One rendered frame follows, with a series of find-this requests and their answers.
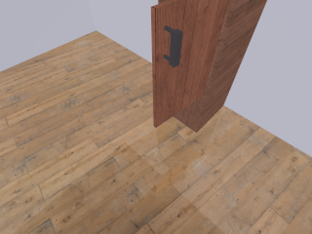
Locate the cupboard door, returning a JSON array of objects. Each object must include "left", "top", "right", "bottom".
[{"left": 150, "top": 0, "right": 229, "bottom": 128}]

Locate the handle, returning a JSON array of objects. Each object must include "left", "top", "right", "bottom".
[{"left": 163, "top": 25, "right": 183, "bottom": 68}]

